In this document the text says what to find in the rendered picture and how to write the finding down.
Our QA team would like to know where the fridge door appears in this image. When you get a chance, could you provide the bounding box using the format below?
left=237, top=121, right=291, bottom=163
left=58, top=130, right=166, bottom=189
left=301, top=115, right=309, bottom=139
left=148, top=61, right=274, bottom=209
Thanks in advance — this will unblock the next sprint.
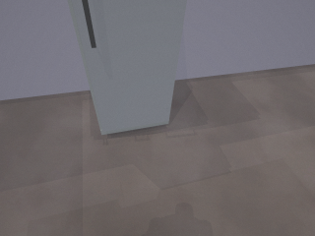
left=72, top=0, right=187, bottom=132

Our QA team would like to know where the handle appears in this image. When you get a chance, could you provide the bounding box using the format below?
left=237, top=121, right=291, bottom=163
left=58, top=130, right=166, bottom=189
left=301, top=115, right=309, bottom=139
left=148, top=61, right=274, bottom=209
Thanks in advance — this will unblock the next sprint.
left=82, top=0, right=96, bottom=48

